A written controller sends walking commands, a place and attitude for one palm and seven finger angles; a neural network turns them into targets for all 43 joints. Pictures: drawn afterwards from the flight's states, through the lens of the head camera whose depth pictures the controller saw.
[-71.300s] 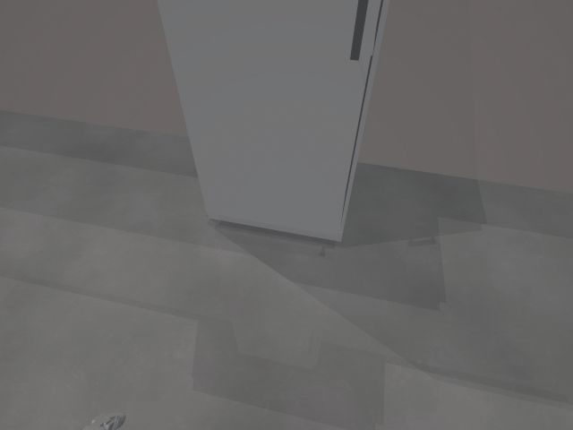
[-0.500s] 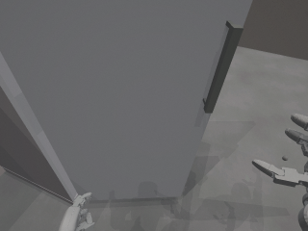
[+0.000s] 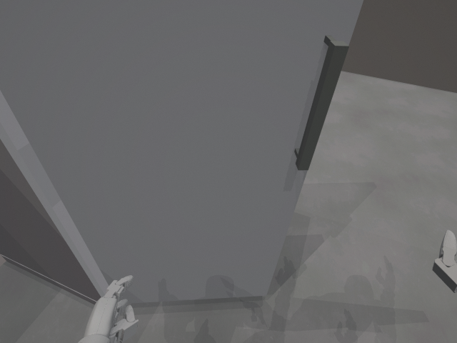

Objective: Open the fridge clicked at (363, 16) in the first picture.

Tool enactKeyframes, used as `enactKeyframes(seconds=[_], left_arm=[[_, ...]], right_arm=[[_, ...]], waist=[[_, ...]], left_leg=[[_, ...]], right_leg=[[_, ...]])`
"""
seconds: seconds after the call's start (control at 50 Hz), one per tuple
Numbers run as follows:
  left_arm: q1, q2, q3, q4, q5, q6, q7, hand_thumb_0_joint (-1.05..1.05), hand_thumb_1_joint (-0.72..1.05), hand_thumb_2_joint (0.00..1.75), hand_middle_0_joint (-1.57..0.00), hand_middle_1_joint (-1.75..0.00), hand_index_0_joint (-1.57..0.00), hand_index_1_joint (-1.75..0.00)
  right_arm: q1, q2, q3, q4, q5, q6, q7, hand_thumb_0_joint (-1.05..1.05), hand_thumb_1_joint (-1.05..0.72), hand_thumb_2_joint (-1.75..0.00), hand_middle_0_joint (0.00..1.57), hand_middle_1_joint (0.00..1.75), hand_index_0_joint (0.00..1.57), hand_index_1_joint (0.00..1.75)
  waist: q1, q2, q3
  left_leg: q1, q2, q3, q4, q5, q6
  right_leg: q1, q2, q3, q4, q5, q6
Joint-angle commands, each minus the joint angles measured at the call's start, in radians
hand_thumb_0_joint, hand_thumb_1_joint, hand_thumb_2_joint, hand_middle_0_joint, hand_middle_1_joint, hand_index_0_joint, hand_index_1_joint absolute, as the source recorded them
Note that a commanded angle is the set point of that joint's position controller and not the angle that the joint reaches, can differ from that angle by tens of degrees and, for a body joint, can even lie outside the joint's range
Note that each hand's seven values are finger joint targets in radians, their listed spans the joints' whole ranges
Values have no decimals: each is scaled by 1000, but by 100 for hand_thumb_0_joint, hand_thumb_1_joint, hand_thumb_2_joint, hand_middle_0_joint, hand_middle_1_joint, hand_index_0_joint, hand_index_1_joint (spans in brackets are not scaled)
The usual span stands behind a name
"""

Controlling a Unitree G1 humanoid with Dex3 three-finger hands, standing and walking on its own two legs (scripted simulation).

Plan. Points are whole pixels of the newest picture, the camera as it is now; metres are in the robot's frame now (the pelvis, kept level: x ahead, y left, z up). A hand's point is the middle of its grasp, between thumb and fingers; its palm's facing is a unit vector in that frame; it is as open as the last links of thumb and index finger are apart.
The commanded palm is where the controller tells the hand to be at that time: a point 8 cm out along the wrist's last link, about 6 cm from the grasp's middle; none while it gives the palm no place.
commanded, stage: draw the hand back to the body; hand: right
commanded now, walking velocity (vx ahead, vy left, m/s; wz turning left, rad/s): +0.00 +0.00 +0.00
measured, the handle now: (314, 110) +0.46 -0.17 +0.22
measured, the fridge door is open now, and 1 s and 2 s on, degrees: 64 64 64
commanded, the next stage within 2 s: step back with the hand held close in 0.24 s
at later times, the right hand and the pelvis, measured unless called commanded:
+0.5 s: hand (433, 250) +0.19 -0.27 +0.16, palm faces +0.48 +0.79 -0.38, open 7.4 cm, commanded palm +0.13 -0.30 +0.17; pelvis -0.01 +0.00 +0.00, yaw +0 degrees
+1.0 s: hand out of the picture +0.12 -0.29 +0.15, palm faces +0.48 +0.76 -0.43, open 7.4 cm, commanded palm +0.06 -0.32 +0.17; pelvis -0.08 -0.02 -0.02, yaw -1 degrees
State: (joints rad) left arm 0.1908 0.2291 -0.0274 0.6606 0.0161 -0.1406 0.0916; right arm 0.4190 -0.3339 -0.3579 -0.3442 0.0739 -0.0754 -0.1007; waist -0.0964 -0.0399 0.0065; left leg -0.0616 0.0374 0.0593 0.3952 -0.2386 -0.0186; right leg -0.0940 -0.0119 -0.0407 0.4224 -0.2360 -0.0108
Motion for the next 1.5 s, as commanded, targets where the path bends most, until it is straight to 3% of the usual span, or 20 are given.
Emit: enactKeyframes(seconds=[0.0,0.32,0.34,0.36,0.4,0.46,0.6,0.72,0.88,1.0,1.06,1.12,1.18,1.3,1.32,1.36,1.38,1.4,1.44,1.48], left_arm=[[-133,105,38,-154,1,-57,9,0,90,90,-20,-30,-20,-30],[-149,97,37,-160,4,-44,7,0,90,90,-20,-30,-20,-30],[-149,95,34,-160,4,-46,6,0,90,90,-20,-30,-20,-30],[-147,119,36,-214,-11,-25,-3,0,90,90,-20,-30,-20,-30],[-149,100,34,-184,-2,-4,2,0,90,90,-20,-30,-20,-30],[-120,111,48,-211,-2,23,-7,0,90,90,-20,-30,-20,-30],[-107,113,68,-274,-11,71,3,0,90,90,-20,-30,-20,-30],[-96,120,71,-286,-14,69,15,0,90,90,-20,-30,-20,-30],[-77,145,78,-280,-16,29,13,0,90,90,-20,-30,-20,-30],[-31,106,68,-233,-9,6,-1,0,90,90,-20,-30,-20,-30],[-36,114,59,-223,-3,-3,7,0,90,90,-20,-30,-20,-30],[-63,143,72,-247,2,-32,18,0,90,90,-20,-30,-20,-30],[-55,123,99,-225,0,-45,-6,0,90,90,-20,-30,-20,-30],[-50,97,81,-172,5,-50,-34,0,90,90,-20,-30,-20,-30],[-44,95,80,-159,8,-38,-35,0,90,90,-20,-30,-20,-30],[-54,69,71,-140,2,-10,-27,0,90,90,-20,-30,-20,-30],[-79,65,66,-134,10,-13,-17,0,90,90,-20,-30,-20,-30],[-95,56,48,-159,20,-31,-7,0,90,90,-20,-30,-20,-30],[-87,85,72,-166,-13,-30,7,0,90,90,-20,-30,-20,-30],[-107,106,60,-179,-22,-12,25,0,90,90,-20,-30,-20,-30]], right_arm=[[-165,-186,-86,-205,-5,-61,-18,0,-90,-90,20,30,20,30],[-138,-201,-110,-205,1,-55,-13,0,-90,-90,20,30,20,30],[-147,-150,-52,-202,-2,-54,-7,0,-90,-90,20,30,20,30],[-296,-310,-193,-317,-17,-106,-25,0,-90,-90,20,30,20,30],[-151,-224,-128,-194,-17,-116,-18,0,-90,-90,20,30,20,30],[-25,-183,-97,-205,-21,-115,-16,0,-90,-90,20,30,20,30],[96,-267,-196,-356,-11,-141,-35,0,-90,-90,20,30,20,30],[92,-261,-201,-340,-11,-153,-46,0,-90,-90,20,30,20,30],[4,-229,-182,-284,-53,-187,-49,0,-90,-90,20,30,20,30],[-18,-251,-158,-359,-42,-211,-68,0,-90,-90,20,30,20,30],[-46,-270,-168,-394,-41,-219,-82,0,-90,-90,20,30,20,30],[-58,-258,-209,-417,-73,-235,-79,0,-90,-90,20,30,20,30],[-34,-291,-245,-378,-69,-251,-70,0,-90,-90,20,30,20,30],[105,-220,-152,-345,-8,-227,-51,0,-90,-90,20,30,20,30],[73,-238,-151,-351,-10,-233,-47,0,-90,-90,20,30,20,30],[-1,-308,-168,-356,-19,-238,-53,0,-90,-90,20,30,20,30],[-45,-335,-188,-358,-24,-246,-62,0,-90,-90,20,30,20,30],[-82,-368,-216,-348,-34,-252,-68,0,-90,-90,20,30,20,30],[-82,-310,-168,-307,-38,-217,-45,0,-90,-90,20,30,20,30],[-105,-341,-183,-357,-31,-186,-40,0,-90,-90,20,30,20,30]], waist=[[26,-28,-22],[14,-22,-34],[23,-24,-21],[52,-20,23],[61,66,36],[64,31,-53],[66,-1,-251],[67,-37,-173],[75,-52,-39],[95,152,-78],[105,29,-73],[84,-348,-83],[79,-185,-113],[76,-181,-154],[81,-115,-148],[81,190,-142],[70,179,-146],[57,157,-155],[84,306,-171],[95,64,-212]], left_leg=[[-51,-32,-9,-70,102,30],[-23,-29,-16,-81,121,28],[-32,-28,-14,-81,113,26],[-106,17,-84,-131,135,23],[-157,52,-86,-146,140,29],[-147,63,-72,-94,215,26],[-38,33,-47,70,455,8],[-51,8,-53,109,315,-1],[11,-8,-97,128,-41,5],[-407,172,-221,-134,-297,105],[-438,102,-111,-32,-257,59],[-25,-122,-35,566,-112,-13],[-93,-131,-81,667,-194,5],[-122,-95,-30,-14,-219,54],[-155,-37,-95,-157,-142,64],[-353,230,-346,-235,170,117],[-324,285,-308,-161,484,139],[-232,255,-223,-74,681,121],[-160,136,-112,46,882,43],[-236,3,-15,240,813,-29]], right_leg=[[-4,5,32,-91,121,-15],[-2,6,24,-86,137,-15],[-3,7,25,-90,128,-16],[-96,-15,35,-40,71,-32],[-93,-10,48,-3,86,-31],[-76,-19,38,25,182,-26],[-72,-57,56,35,450,-25],[-216,-83,92,-23,274,-37],[-588,-105,160,-115,-396,-87],[-223,18,50,263,-184,-13],[-196,-19,111,116,-195,-25],[-655,-280,477,-356,-643,-143],[-554,-275,403,-282,-448,-159],[-228,-187,262,-216,-178,-25],[-169,-156,201,-118,-51,5],[-93,-40,54,276,18,32],[-171,-25,50,392,-96,33],[-230,-29,23,365,-112,30],[-182,9,-11,259,111,10],[59,-24,12,58,731,-20]])
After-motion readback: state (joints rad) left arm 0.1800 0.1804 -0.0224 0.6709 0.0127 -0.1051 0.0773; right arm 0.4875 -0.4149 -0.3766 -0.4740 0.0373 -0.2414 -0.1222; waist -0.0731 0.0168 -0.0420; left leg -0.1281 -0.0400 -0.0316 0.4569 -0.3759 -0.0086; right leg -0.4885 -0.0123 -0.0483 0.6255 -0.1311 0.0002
